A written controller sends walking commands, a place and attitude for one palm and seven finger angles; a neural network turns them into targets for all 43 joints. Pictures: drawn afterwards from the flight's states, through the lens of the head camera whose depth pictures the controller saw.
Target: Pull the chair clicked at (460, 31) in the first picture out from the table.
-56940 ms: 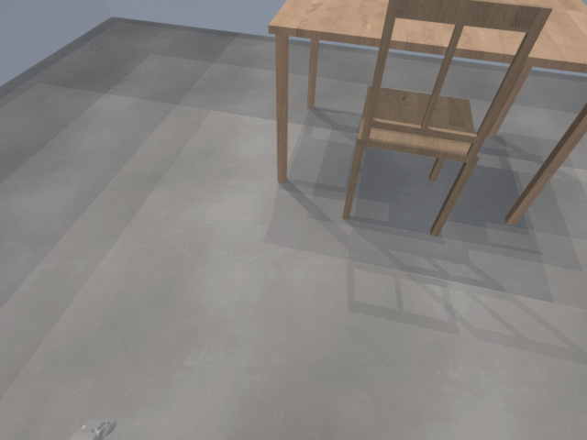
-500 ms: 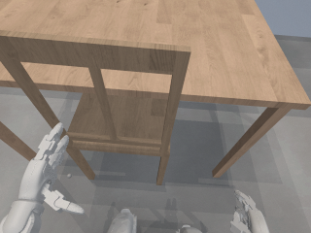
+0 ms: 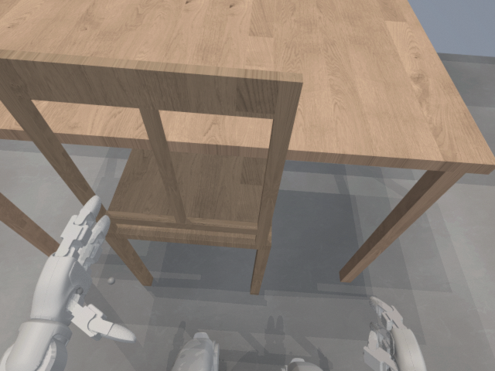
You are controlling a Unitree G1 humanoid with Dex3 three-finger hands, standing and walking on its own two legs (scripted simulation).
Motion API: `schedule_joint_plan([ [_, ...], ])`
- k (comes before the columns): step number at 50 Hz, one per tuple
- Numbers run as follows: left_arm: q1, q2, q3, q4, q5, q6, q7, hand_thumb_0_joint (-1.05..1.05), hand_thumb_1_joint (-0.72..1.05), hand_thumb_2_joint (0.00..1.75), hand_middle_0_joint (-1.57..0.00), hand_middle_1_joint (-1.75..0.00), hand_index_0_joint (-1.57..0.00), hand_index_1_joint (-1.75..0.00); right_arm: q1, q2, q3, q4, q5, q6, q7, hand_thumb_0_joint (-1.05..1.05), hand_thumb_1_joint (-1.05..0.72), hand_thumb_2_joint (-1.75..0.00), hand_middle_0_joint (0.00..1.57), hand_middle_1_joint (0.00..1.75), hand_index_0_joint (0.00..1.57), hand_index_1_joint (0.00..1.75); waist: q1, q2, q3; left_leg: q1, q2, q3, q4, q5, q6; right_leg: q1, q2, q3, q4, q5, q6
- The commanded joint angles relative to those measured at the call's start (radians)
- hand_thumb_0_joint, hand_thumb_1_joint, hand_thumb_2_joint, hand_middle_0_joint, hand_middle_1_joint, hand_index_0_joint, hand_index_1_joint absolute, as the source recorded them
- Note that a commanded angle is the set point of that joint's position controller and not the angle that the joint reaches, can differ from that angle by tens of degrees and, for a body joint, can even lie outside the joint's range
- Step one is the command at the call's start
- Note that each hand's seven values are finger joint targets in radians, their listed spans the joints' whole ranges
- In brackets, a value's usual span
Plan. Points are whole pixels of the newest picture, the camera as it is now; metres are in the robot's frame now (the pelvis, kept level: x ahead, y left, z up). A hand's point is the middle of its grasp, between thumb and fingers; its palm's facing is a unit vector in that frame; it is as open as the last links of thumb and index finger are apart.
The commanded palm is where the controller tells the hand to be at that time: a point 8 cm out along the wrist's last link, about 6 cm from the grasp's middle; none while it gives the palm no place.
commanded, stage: aim the fingers beside a spindle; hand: left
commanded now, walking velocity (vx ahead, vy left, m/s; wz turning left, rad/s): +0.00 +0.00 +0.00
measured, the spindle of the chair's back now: (168, 176) +0.45 +0.17 +0.01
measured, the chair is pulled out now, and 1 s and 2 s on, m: -0.10 -0.10 -0.10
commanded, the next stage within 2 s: none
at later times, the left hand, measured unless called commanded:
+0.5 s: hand (134, 271) +0.26 +0.18 +0.03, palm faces -0.05 -1.00 -0.06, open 16.9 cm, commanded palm +0.24 +0.23 +0.03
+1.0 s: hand (159, 265) +0.28 +0.15 +0.01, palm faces -0.08 -1.00 -0.04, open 16.9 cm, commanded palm +0.26 +0.21 +0.01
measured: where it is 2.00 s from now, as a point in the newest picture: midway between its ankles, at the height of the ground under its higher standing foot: outside the picture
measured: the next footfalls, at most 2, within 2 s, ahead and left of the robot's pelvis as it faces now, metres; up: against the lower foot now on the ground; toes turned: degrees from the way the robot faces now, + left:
none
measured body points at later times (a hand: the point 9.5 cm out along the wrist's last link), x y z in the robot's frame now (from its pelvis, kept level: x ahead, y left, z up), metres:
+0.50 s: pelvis +0.00 -0.01 -0.01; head +0.08 +0.00 +0.43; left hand +0.26 +0.23 +0.03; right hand +0.16 -0.26 -0.10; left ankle +0.06 +0.10 -0.66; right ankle -0.03 -0.13 -0.66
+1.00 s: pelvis +0.00 -0.01 -0.02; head +0.09 +0.00 +0.42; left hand +0.28 +0.21 +0.01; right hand +0.16 -0.26 -0.11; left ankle +0.06 +0.10 -0.66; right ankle -0.03 -0.13 -0.66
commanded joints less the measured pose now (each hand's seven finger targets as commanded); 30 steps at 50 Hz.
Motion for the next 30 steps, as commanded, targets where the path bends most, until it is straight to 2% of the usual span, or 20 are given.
schedule_joint_plan([
  [1,-0.065,0.134,0.070,-0.200,-0.022,-0.061,-0.003,0.00,-0.50,0.30,-0.06,-0.08,-0.06,-0.08,-0.021,-0.156,-0.066,-0.144,0.005,-0.046,-0.019,0.00,-0.90,-0.90,0.20,0.30,0.20,0.30,-0.006,0.044,-0.216,0.339,-0.009,-0.040,-0.159,0.189,0.011,-0.038,0.018,0.006,-0.159,0.212,-0.016],
  [4,-0.117,0.116,0.035,-0.188,-0.014,-0.062,0.001,0.00,-0.50,0.30,-0.06,-0.08,-0.06,-0.08,-0.016,-0.159,-0.061,-0.139,0.002,-0.048,-0.021,0.00,-0.90,-0.90,0.20,0.30,0.20,0.30,-0.021,0.034,-0.199,0.316,-0.009,-0.046,-0.150,0.152,0.013,-0.064,0.017,0.008,-0.153,0.181,-0.014],
  [7,-0.123,0.122,0.038,-0.177,-0.009,-0.066,0.006,0.00,-0.50,0.30,-0.06,-0.08,-0.06,-0.08,-0.014,-0.160,-0.062,-0.141,0.000,-0.048,-0.022,0.00,-0.90,-0.90,0.20,0.30,0.20,0.30,-0.012,0.042,-0.213,0.309,-0.011,-0.042,-0.142,0.155,0.012,-0.059,0.014,0.012,-0.146,0.186,-0.017],
  [9,-0.124,0.147,0.064,-0.183,-0.002,-0.071,0.016,0.00,-0.50,0.30,-0.06,-0.08,-0.06,-0.08,-0.014,-0.159,-0.064,-0.137,-0.002,-0.045,-0.020,0.00,-0.90,-0.90,0.20,0.30,0.20,0.30,-0.003,0.045,-0.237,0.311,-0.010,-0.039,-0.135,0.182,0.012,-0.048,0.015,0.015,-0.137,0.208,-0.020],
  [10,-0.103,0.124,0.045,-0.191,-0.004,-0.072,0.018,0.00,-0.50,0.30,-0.06,-0.08,-0.06,-0.08,-0.017,-0.154,-0.064,-0.146,-0.001,-0.044,-0.017,0.00,-0.90,-0.90,0.20,0.30,0.20,0.30,0.001,0.048,-0.252,0.319,-0.011,-0.035,-0.133,0.200,0.013,-0.041,0.014,0.016,-0.134,0.225,-0.019],
  [11,-0.099,0.129,0.052,-0.184,-0.004,-0.069,0.022,0.00,-0.50,0.30,-0.06,-0.08,-0.06,-0.08,-0.020,-0.153,-0.064,-0.146,-0.001,-0.041,-0.015,0.00,-0.90,-0.90,0.20,0.30,0.20,0.30,0.003,0.052,-0.246,0.318,-0.009,-0.035,-0.135,0.206,0.010,-0.040,0.015,0.013,-0.132,0.231,-0.019],
  [13,-0.102,0.147,0.074,-0.167,0.001,-0.069,0.032,0.00,-0.50,0.30,-0.06,-0.08,-0.06,-0.08,-0.022,-0.152,-0.066,-0.135,-0.004,-0.034,-0.015,0.00,-0.90,-0.90,0.20,0.30,0.20,0.30,0.004,0.032,-0.244,0.297,-0.010,-0.031,-0.122,0.214,0.013,-0.034,0.016,0.016,-0.128,0.246,-0.018],
  [15,-0.121,0.121,0.043,-0.176,-0.001,-0.073,0.033,0.00,-0.50,0.30,-0.06,-0.08,-0.06,-0.08,-0.023,-0.152,-0.063,-0.143,-0.004,-0.031,-0.011,0.00,-0.90,-0.90,0.20,0.30,0.20,0.30,-0.004,0.051,-0.237,0.288,-0.012,-0.027,-0.120,0.197,0.011,-0.046,0.013,0.021,-0.128,0.236,-0.017],
  [18,-0.112,0.144,0.072,-0.152,0.002,-0.080,0.039,0.00,-0.50,0.30,-0.06,-0.08,-0.06,-0.08,-0.020,-0.154,-0.067,-0.133,-0.005,-0.027,-0.012,0.00,-0.90,-0.90,0.20,0.30,0.20,0.30,0.002,0.032,-0.252,0.273,-0.011,-0.024,-0.105,0.217,0.013,-0.036,0.016,0.025,-0.117,0.260,-0.018],
  [19,-0.114,0.115,0.044,-0.151,-0.001,-0.082,0.034,0.00,-0.50,0.30,-0.06,-0.08,-0.06,-0.08,-0.019,-0.151,-0.066,-0.138,-0.005,-0.028,-0.009,0.00,-0.90,-0.90,0.20,0.30,0.20,0.30,-0.004,0.030,-0.255,0.272,-0.013,-0.021,-0.103,0.212,0.013,-0.038,0.014,0.025,-0.116,0.262,-0.016],
  [20,-0.123,0.126,0.057,-0.148,-0.004,-0.086,0.033,0.00,-0.50,0.30,-0.06,-0.08,-0.06,-0.08,-0.018,-0.152,-0.069,-0.133,-0.003,-0.027,-0.010,0.00,-0.90,-0.90,0.20,0.30,0.20,0.30,-0.004,0.030,-0.251,0.271,-0.011,-0.020,-0.099,0.214,0.012,-0.042,0.015,0.027,-0.116,0.266,-0.016],
  [21,-0.128,0.113,0.039,-0.160,-0.006,-0.090,0.028,0.00,-0.50,0.30,-0.06,-0.08,-0.06,-0.08,-0.018,-0.153,-0.068,-0.135,-0.005,-0.029,-0.009,0.00,-0.90,-0.90,0.20,0.30,0.20,0.30,-0.007,0.038,-0.265,0.276,-0.013,-0.018,-0.092,0.224,0.014,-0.041,0.012,0.031,-0.114,0.281,-0.015],
  [23,-0.125,0.132,0.057,-0.134,-0.003,-0.093,0.028,0.00,-0.50,0.30,-0.06,-0.08,-0.06,-0.08,-0.016,-0.155,-0.070,-0.126,-0.004,-0.026,-0.010,0.00,-0.90,-0.90,0.20,0.30,0.20,0.30,-0.009,0.013,-0.253,0.254,-0.011,-0.018,-0.084,0.218,0.015,-0.043,0.016,0.034,-0.112,0.278,-0.014],
  [25,-0.143,0.098,0.015,-0.143,0.000,-0.098,0.025,0.00,-0.50,0.30,-0.06,-0.08,-0.06,-0.08,-0.017,-0.154,-0.068,-0.131,-0.005,-0.028,-0.008,0.00,-0.90,-0.90,0.20,0.30,0.20,0.30,-0.013,0.044,-0.258,0.262,-0.011,-0.021,-0.082,0.216,0.013,-0.065,0.012,0.031,-0.100,0.270,-0.015],
  [26,-0.165,0.102,0.018,-0.146,-0.003,-0.101,0.028,0.00,-0.50,0.30,-0.06,-0.08,-0.06,-0.08,-0.013,-0.155,-0.069,-0.128,-0.006,-0.029,-0.008,0.00,-0.90,-0.90,0.20,0.30,0.20,0.30,-0.017,0.025,-0.262,0.258,-0.011,-0.023,-0.078,0.208,0.014,-0.066,0.012,0.031,-0.101,0.264,-0.014],
  [27,-0.150,0.111,0.031,-0.141,-0.004,-0.103,0.031,0.00,-0.50,0.30,-0.06,-0.08,-0.06,-0.08,-0.015,-0.156,-0.071,-0.128,-0.006,-0.029,-0.008,0.00,-0.90,-0.90,0.20,0.30,0.20,0.30,-0.008,0.029,-0.266,0.251,-0.012,-0.020,-0.076,0.204,0.014,-0.061,0.011,0.036,-0.103,0.260,-0.015],
  [28,-0.149,0.123,0.041,-0.126,0.002,-0.101,0.036,0.00,-0.50,0.30,-0.06,-0.08,-0.06,-0.08,-0.015,-0.157,-0.070,-0.123,-0.007,-0.027,-0.009,0.00,-0.90,-0.90,0.20,0.30,0.20,0.30,-0.010,0.013,-0.262,0.239,-0.011,-0.021,-0.071,0.205,0.016,-0.061,0.013,0.035,-0.098,0.263,-0.016],
  [29,-0.147,0.120,0.041,-0.135,0.003,-0.105,0.037,0.00,-0.50,0.30,-0.06,-0.08,-0.06,-0.08,-0.015,-0.157,-0.071,-0.125,-0.007,-0.027,-0.007,0.00,-0.90,-0.90,0.20,0.30,0.20,0.30,-0.004,0.024,-0.273,0.244,-0.011,-0.021,-0.070,0.216,0.014,-0.061,0.012,0.035,-0.091,0.274,-0.017],
  [30,-0.150,0.097,0.015,-0.145,0.004,-0.108,0.037,0.00,-0.50,0.30,-0.06,-0.08,-0.06,-0.08,-0.017,-0.154,-0.070,-0.129,-0.007,-0.027,-0.005,0.00,-0.90,-0.90,0.20,0.30,0.20,0.30,-0.010,0.026,-0.279,0.253,-0.011,-0.018,-0.068,0.221,0.015,-0.066,0.011,0.036,-0.090,0.282,-0.015],
])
